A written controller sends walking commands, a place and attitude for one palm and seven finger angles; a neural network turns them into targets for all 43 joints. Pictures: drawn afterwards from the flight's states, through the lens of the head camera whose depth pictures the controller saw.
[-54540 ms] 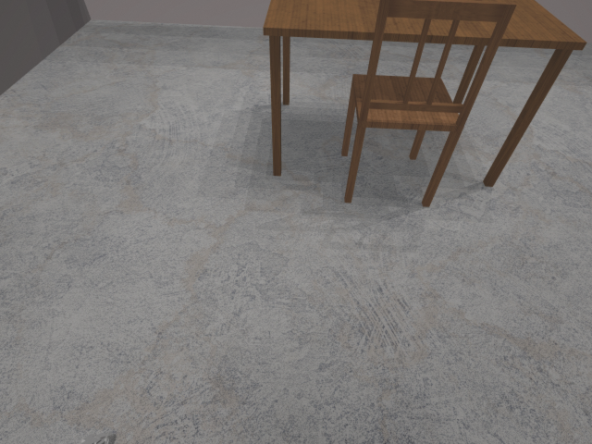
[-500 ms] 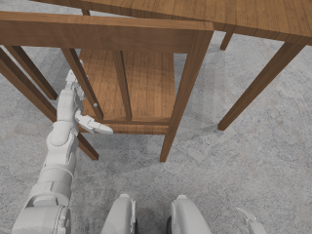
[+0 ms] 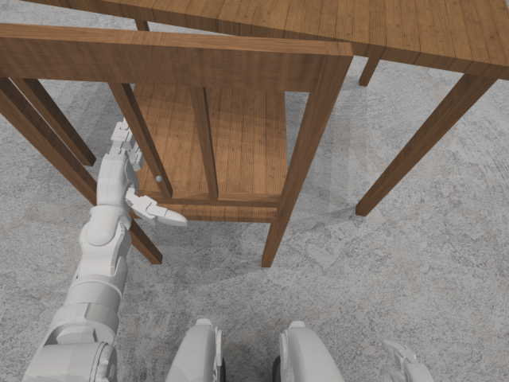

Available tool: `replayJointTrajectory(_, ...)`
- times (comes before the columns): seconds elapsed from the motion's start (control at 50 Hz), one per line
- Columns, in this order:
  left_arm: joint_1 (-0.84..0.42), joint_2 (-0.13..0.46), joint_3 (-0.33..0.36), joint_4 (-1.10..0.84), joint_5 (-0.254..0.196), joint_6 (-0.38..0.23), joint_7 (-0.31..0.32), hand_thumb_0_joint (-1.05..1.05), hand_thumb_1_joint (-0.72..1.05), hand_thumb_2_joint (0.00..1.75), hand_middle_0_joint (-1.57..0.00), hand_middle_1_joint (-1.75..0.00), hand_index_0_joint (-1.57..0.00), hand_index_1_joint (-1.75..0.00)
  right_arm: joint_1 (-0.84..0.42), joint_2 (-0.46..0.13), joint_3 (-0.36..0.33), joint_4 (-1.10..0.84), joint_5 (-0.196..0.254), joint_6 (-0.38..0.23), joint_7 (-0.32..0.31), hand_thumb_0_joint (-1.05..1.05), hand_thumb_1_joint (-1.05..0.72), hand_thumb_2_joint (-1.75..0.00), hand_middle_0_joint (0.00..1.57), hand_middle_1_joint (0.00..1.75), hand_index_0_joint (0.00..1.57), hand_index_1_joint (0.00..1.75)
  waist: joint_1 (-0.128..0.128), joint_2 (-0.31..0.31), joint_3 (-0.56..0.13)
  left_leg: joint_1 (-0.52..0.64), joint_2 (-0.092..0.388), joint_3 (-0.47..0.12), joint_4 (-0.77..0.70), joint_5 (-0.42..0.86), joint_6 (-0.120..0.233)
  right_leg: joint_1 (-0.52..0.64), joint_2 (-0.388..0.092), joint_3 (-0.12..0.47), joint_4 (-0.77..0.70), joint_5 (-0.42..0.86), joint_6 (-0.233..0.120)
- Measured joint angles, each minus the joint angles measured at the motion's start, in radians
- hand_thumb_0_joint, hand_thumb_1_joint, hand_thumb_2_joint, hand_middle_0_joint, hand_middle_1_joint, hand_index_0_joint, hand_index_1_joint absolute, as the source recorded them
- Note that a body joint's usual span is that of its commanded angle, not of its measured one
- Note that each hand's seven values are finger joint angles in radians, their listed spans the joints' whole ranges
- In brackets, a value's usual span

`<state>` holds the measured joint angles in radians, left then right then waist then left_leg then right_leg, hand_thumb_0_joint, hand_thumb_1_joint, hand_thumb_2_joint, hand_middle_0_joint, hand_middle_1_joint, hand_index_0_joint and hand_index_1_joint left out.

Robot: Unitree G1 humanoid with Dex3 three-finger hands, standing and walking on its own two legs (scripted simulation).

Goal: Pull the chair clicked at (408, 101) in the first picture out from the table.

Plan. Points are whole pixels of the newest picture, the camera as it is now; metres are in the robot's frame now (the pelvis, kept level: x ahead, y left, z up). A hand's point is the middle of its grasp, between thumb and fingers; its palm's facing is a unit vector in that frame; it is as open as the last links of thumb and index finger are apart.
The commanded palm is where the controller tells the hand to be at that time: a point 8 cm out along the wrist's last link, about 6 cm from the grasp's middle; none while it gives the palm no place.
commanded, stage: hook a spindle and tug to test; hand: left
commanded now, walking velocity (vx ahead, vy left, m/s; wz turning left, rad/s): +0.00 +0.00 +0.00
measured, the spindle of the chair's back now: (149, 151) +0.46 +0.16 +0.04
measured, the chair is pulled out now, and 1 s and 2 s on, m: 0.13 0.13 0.17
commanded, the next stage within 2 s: step backward, pulling the chair out in 1.44 s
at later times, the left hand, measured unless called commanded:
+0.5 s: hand (165, 175) +0.43 +0.14 +0.02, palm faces -0.05 -1.00 -0.04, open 11.9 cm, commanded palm +0.41 +0.18 +0.02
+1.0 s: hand (165, 176) +0.42 +0.14 +0.02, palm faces -0.03 -1.00 -0.04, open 5.0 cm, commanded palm +0.39 +0.18 +0.02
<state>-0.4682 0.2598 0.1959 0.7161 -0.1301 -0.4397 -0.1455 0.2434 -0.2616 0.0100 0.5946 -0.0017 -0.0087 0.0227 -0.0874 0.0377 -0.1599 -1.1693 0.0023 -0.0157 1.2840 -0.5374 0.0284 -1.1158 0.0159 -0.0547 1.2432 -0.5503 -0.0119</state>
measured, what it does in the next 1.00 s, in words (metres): stands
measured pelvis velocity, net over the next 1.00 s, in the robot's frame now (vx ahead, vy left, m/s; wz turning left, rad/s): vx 0.01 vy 0.00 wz -0.01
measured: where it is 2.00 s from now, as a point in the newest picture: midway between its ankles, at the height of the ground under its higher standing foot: outside the picture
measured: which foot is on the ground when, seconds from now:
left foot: down 0.00-1.00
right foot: down 0.00-1.00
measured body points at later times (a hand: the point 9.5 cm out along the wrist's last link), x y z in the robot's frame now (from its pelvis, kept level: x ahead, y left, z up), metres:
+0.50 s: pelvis +0.00 +0.00 +0.00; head +0.13 +0.02 +0.43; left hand +0.42 +0.19 +0.02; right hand +0.10 -0.25 -0.12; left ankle +0.03 +0.10 -0.62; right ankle +0.02 -0.12 -0.62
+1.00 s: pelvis +0.01 +0.00 +0.01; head +0.14 +0.01 +0.44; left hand +0.42 +0.19 +0.03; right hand +0.12 -0.26 -0.11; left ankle +0.03 +0.10 -0.62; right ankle +0.02 -0.12 -0.62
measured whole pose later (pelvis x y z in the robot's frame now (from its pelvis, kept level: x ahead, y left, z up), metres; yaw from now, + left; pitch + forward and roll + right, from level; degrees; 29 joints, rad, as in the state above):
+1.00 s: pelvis +0.01 +0.00 +0.01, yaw +0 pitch +25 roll -2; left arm -0.40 0.24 0.17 0.63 -0.14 -0.41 -0.09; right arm 0.25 -0.26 0.00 0.58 0.00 0.01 0.04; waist -0.09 0.04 -0.16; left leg -1.14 0.01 -0.01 1.26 -0.55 0.03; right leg -1.09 0.02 -0.04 1.22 -0.56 -0.01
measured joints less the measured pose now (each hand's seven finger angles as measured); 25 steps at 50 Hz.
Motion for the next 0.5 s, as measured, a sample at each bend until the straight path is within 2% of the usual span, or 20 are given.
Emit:
replayJointTrajectory(0.14,-0.018,-0.006,-0.006,0.012,0.004,-0.002,0.006,-0.02,-0.50,0.30,-0.12,-0.25,-0.11,-0.24,-0.007,0.001,0.003,-0.001,-0.002,0.001,0.000,0.01,-0.90,-0.90,0.20,0.30,0.20,0.30,0.000,-0.001,-0.001,-0.006,-0.001,-0.001,0.005,0.000,0.002,-0.005,-0.001,-0.001,0.002,0.001,0.002)
replayJointTrajectory(0.32,-0.019,-0.002,-0.010,0.004,0.006,0.002,0.011,-0.02,-0.49,0.31,-0.25,-0.67,-0.25,-0.66,0.001,0.004,0.002,-0.004,-0.002,0.008,0.002,0.01,-0.90,-0.90,0.20,0.30,0.20,0.30,-0.004,0.001,0.001,-0.012,-0.001,0.000,0.009,-0.002,0.004,-0.009,-0.001,0.000,0.003,0.000,0.004)
replayJointTrajectory(0.4,-0.021,-0.010,-0.018,0.007,0.009,0.005,0.020,-0.02,-0.40,0.35,-0.32,-0.88,-0.31,-0.87,0.006,0.004,0.003,0.002,-0.002,0.012,0.004,0.01,-0.90,-0.90,0.20,0.30,0.20,0.30,-0.003,0.002,0.001,-0.009,-0.001,0.000,0.005,-0.002,0.005,-0.006,-0.001,0.001,-0.001,0.001,0.006)
replayJointTrajectory(0.5,-0.026,-0.015,-0.022,0.011,0.018,0.004,0.035,-0.01,-0.20,0.43,-0.40,-1.14,-0.40,-1.14,0.009,0.005,0.002,0.004,-0.004,0.013,0.005,0.01,-0.90,-0.90,0.20,0.30,0.20,0.30,-0.007,0.004,0.002,-0.010,-0.001,0.002,0.004,-0.002,0.006,-0.007,-0.001,0.002,-0.001,0.001,0.006)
